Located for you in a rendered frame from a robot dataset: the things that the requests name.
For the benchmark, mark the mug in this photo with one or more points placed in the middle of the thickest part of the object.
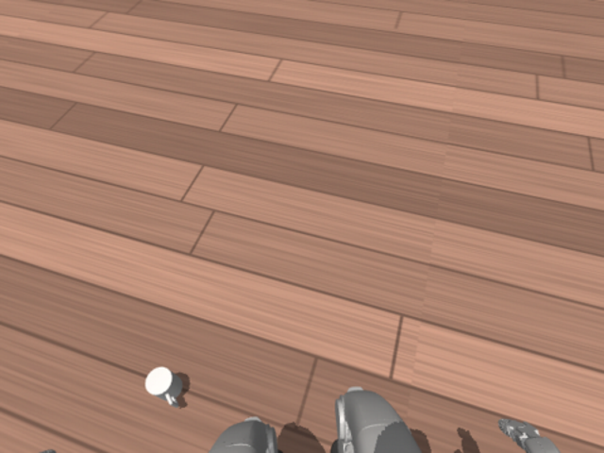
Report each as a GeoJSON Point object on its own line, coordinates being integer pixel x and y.
{"type": "Point", "coordinates": [164, 384]}

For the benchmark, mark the right robot hand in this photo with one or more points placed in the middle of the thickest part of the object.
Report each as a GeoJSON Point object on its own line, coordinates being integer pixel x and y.
{"type": "Point", "coordinates": [527, 437]}

